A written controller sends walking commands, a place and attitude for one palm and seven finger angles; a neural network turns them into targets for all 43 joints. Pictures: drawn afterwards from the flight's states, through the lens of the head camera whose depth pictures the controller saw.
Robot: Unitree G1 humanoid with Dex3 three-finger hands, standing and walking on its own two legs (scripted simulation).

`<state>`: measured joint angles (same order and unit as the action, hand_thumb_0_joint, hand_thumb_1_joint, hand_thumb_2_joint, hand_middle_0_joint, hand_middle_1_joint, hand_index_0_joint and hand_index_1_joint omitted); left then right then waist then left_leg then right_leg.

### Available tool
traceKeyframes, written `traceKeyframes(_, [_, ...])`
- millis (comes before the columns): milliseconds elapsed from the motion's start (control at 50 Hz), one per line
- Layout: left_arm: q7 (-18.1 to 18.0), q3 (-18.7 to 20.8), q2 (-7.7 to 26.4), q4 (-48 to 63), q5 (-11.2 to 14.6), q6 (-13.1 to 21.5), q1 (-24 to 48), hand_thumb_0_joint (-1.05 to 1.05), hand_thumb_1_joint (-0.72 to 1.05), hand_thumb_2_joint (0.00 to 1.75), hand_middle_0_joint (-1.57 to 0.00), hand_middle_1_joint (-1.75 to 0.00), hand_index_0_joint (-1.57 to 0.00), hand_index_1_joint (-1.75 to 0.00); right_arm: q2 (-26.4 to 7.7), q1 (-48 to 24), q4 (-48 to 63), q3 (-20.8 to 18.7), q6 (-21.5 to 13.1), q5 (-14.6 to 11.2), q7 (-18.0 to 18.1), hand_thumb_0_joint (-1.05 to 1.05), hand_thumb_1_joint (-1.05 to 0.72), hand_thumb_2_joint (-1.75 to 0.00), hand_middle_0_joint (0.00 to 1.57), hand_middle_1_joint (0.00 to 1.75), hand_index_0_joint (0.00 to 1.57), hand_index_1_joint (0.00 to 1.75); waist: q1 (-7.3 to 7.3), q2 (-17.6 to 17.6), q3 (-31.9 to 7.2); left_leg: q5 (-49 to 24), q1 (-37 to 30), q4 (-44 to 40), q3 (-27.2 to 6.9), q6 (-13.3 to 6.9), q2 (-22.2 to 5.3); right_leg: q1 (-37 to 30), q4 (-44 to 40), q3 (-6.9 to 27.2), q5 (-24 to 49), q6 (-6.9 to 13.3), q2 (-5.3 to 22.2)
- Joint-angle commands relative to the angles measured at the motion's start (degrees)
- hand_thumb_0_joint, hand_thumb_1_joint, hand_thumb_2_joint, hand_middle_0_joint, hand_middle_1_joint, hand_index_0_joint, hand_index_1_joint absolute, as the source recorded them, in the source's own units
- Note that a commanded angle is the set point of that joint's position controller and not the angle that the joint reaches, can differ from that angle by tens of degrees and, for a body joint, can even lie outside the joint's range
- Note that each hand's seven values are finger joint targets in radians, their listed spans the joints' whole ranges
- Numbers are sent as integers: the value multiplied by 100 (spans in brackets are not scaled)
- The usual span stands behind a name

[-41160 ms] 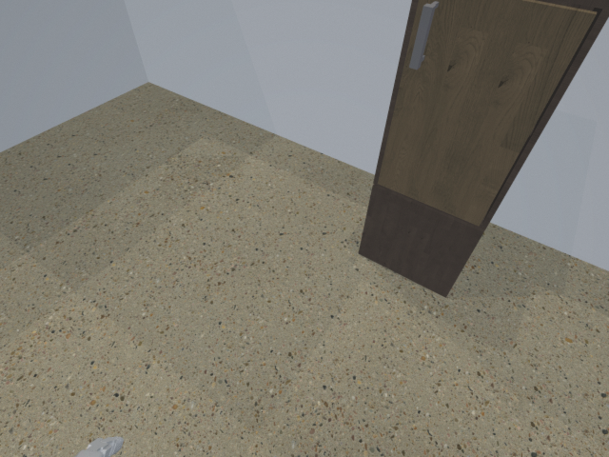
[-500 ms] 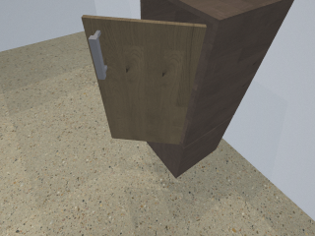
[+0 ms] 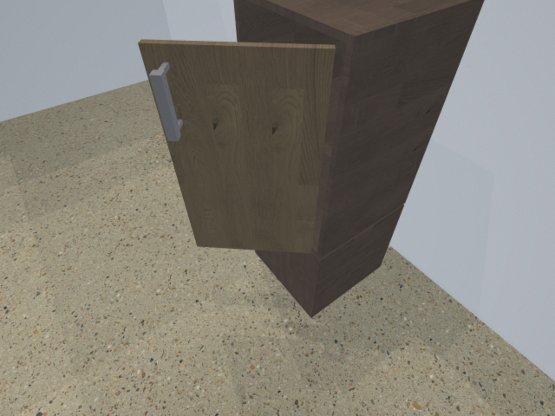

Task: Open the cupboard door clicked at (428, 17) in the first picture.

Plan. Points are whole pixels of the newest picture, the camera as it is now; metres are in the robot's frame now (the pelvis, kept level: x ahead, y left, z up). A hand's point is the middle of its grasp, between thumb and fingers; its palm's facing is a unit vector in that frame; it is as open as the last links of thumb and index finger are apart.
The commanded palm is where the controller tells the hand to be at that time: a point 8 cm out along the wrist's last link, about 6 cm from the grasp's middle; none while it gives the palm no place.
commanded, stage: look again from close up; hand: left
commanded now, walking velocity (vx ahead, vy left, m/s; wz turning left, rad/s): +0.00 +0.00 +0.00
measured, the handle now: (169, 102) +0.62 +0.24 +0.15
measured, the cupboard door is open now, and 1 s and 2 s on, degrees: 49 49 49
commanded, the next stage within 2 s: shuffle to correct the standing spot in 0.08 s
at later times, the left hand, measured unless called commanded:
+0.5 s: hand out of the picture -0.02 +0.17 -0.19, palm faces +0.06 -0.99 -0.16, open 7.4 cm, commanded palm none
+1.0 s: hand out of the picture +0.15 +0.19 -0.16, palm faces +0.07 -0.97 -0.24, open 7.2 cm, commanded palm none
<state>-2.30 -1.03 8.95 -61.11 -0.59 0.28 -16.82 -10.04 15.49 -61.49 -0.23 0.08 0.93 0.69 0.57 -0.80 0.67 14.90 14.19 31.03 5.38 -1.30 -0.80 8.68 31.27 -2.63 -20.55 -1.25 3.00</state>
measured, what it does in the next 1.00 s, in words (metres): steps on the spot: right foot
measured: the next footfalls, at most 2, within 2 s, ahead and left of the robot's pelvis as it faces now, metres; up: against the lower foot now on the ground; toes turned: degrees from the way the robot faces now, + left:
right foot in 0.74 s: +0.11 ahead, -0.08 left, +0.00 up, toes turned -6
left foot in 1.12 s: +0.12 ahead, +0.14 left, +0.00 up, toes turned +3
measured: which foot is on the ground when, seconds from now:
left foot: down 0.00-0.76, up 0.78-1.00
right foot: down 0.00-0.48, up 0.50-0.72, down 0.74-1.00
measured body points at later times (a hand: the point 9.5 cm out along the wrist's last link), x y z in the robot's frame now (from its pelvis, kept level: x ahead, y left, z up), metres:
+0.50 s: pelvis +0.03 +0.01 -0.01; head +0.05 +0.03 +0.44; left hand -0.02 +0.23 -0.17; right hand +0.02 -0.22 -0.15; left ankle +0.02 +0.10 -0.73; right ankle -0.04 -0.12 -0.73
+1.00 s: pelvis +0.07 +0.00 +0.00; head +0.10 +0.00 +0.45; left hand +0.14 +0.24 -0.14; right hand +0.12 -0.23 -0.16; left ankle +0.06 +0.14 -0.69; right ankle +0.07 -0.08 -0.73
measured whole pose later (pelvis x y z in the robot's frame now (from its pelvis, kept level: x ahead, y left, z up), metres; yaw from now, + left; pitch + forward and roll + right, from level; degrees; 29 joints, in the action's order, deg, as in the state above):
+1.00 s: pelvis +0.07 +0.00 +0.00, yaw +1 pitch +0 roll +2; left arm -3.0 1.9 9.5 -55.5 -1.4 1.0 -9.9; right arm -9.5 11.6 -60.4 -2.6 2.0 0.5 1.5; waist -0.7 1.8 3.9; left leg 27.5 21.1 47.9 2.2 2.1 -0.6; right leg 14.6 31.8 -6.9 -17.2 3.4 2.7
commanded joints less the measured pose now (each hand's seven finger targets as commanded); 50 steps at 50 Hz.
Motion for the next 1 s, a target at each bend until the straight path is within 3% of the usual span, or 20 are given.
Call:
traceKeyframes(0, [7,132,679,191,-26,59,-297,0,90,90,-20,-30,-20,-30,-472,198,217,-58,-82,0,22,0,-90,-90,20,30,20,30,-27,227,728,264,92,-844,-525,-59,-405,972,-1015,464,-267,319,290])
traceKeyframes(160, [32,130,648,145,-26,98,-441,0,90,90,-20,-30,-20,-30,-450,196,140,-58,-132,-21,36,0,-90,-90,20,30,20,30,-64,125,417,-108,-40,-826,-503,-52,-472,766,-1049,500,212,312,297])
traceKeyframes(220, [55,191,718,101,-54,102,-575,0,90,90,-20,-30,-20,-30,-461,244,113,-65,-116,-7,10,0,-90,-90,20,30,20,30,-124,233,324,409,100,-572,-355,-51,-344,610,-1119,650,-498,416,383])
traceKeyframes(280, [70,277,853,104,-60,83,-658,0,90,90,-20,-30,-20,-30,-355,217,175,-69,-91,15,-32,0,-90,-90,20,30,20,30,-160,536,618,649,570,-68,-98,9,-140,651,-1459,1067,-1154,640,729])
traceKeyframes(340, [58,357,919,118,-79,80,-736,0,90,90,-20,-30,-20,-30,-281,193,234,-89,-83,21,-49,0,-90,-90,20,30,20,30,-196,843,895,561,807,435,18,17,-121,745,-1709,1384,-1103,840,1099])
traceKeyframes(400, [69,387,848,154,-97,91,-614,0,90,90,-20,-30,-20,-30,-263,557,156,-78,-161,11,-43,0,-90,-90,20,30,20,30,-40,438,769,118,169,-57,-29,-35,-150,904,-1038,807,-188,752,830])
traceKeyframes(420, [76,382,732,181,-108,75,-562,0,90,90,-20,-30,-20,-30,-364,817,63,-91,-193,4,-33,0,-90,-90,20,30,20,30,32,-31,694,-254,-121,-328,-281,-118,-286,987,-518,397,-195,611,484])
traceKeyframes(460, [87,323,354,269,-109,82,-459,0,90,90,-20,-30,-20,-30,-798,1437,-114,-179,-246,47,44,0,-90,-90,20,30,20,30,175,-1600,329,-1066,-989,-1142,-1750,-759,-1325,1813,1266,-560,-876,343,-240])
traceKeyframes(480, [75,291,335,391,-119,109,-185,0,90,90,-20,-30,-20,-30,-780,1707,-170,-184,-257,51,92,0,-90,-90,20,30,20,30,313,-1609,309,-1719,-1396,-1372,-2225,-1133,-1609,2467,2198,-374,-1575,359,-273])
traceKeyframes(520, [98,304,348,485,-97,165,138,0,90,90,-20,-30,-20,-30,-572,1570,-97,-123,-318,26,126,0,-90,-90,20,30,20,30,237,-795,215,-2855,-1402,-1150,-2142,-1462,-1750,2694,2906,-73,-1461,434,53])
traceKeyframes(620, [160,266,12,443,-75,105,80,0,90,90,-20,-30,-20,-30,-515,831,108,-109,-327,72,138,0,-90,-90,20,30,20,30,-82,-419,92,-2915,-439,-1176,-1049,-1092,-1245,1340,1490,-286,-565,301,4])
traceKeyframes(680, [95,286,139,294,-51,137,-268,0,90,90,-20,-30,-20,-30,-547,625,84,-104,-327,-10,185,0,-90,-90,20,30,20,30,-348,-64,-61,-2873,-134,-650,-761,-626,-1017,167,-315,-203,1270,186,8])
traceKeyframes(700, [49,325,416,231,-54,196,-491,0,90,90,-20,-30,-20,-30,-428,665,70,-94,-339,-47,177,0,-90,-90,20,30,20,30,-400,365,-287,-2226,41,-344,-613,-328,-803,-453,-657,238,2206,229,343])
traceKeyframes(720, [-7,363,729,183,-56,239,-631,0,90,90,-20,-30,-20,-30,-234,735,84,-69,-321,-84,161,0,-90,-90,20,30,20,30,-346,957,-524,-861,530,-81,-415,-54,-483,-1010,-468,1121,4013,536,1149])
traceKeyframes(740, [-20,373,947,150,-33,224,-644,0,90,90,-20,-30,-20,-30,-150,858,78,-90,-266,-93,157,0,-90,-90,20,30,20,30,-229,1134,-512,548,665,182,-265,109,-136,-974,-323,1367,5572,1014,1815])
traceKeyframes(760, [-31,354,959,168,-29,199,-629,0,90,90,-20,-30,-20,-30,-45,754,79,-116,-185,-92,171,0,-90,-90,20,30,20,30,-272,1113,-401,1440,724,771,-246,159,-53,-881,-339,1270,6505,1281,1962])
traceKeyframes(780, [-68,379,913,170,-58,208,-565,0,90,90,-20,-30,-20,-30,-39,568,97,-131,-96,-82,176,0,-90,-90,20,30,20,30,-326,1623,-320,1889,950,1441,-272,189,-100,-856,-359,1295,7027,1415,1910])
traceKeyframes(820, [-132,363,797,252,-92,163,-372,0,90,90,-20,-30,-20,-30,-56,302,141,-166,-6,-68,176,0,-90,-90,20,30,20,30,-325,1313,-11,1909,1219,2110,-452,221,-113,-613,-478,1106,6936,1487,1876])
traceKeyframes(880, [-115,459,984,474,-105,94,-82,0,90,90,-20,-30,-20,-30,-3,131,238,-208,80,-70,105,0,-90,-90,20,30,20,30,-252,804,-85,1512,1109,2091,-347,316,-18,-332,-585,774,5993,1428,1607])
traceKeyframes(980, [-67,562,1120,692,-129,6,168,0,90,90,-20,-30,-20,-30,-37,61,437,-252,130,-42,48,0,-90,-90,20,30,20,30,-141,921,-241,859,614,1290,-176,365,30,115,-607,653,4526,1265,1368])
